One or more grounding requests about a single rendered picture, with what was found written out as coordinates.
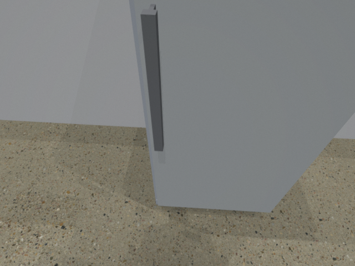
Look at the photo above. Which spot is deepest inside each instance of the handle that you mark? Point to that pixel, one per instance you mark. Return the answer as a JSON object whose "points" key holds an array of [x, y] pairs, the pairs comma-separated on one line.
{"points": [[149, 23]]}

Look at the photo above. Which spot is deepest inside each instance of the fridge door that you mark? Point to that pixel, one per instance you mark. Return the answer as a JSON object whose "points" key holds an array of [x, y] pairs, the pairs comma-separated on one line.
{"points": [[252, 92]]}

